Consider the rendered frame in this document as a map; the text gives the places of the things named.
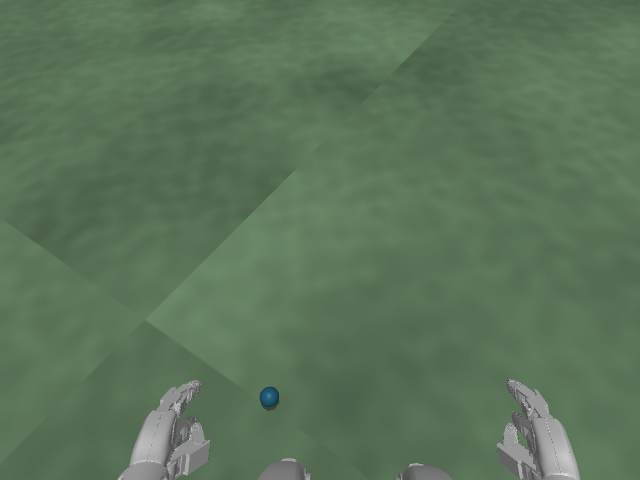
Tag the ball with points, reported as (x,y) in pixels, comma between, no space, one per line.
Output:
(269,396)

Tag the left robot arm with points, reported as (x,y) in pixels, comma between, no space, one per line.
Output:
(145,471)

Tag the right robot hand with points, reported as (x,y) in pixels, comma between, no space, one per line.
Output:
(546,438)

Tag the left robot hand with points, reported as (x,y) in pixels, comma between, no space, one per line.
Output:
(162,439)

